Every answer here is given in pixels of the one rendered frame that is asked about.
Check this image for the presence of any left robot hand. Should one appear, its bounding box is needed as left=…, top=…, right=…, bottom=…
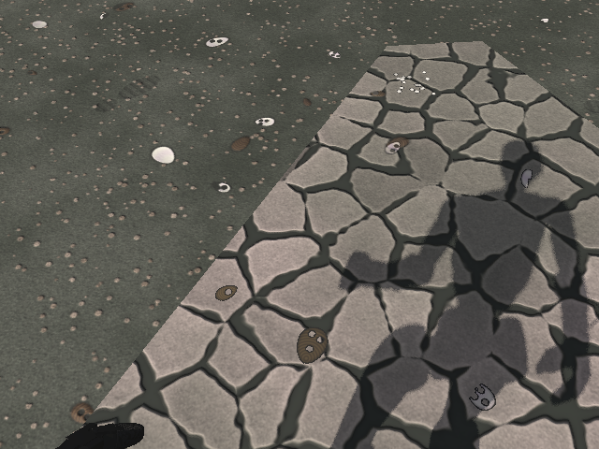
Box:
left=55, top=423, right=144, bottom=449

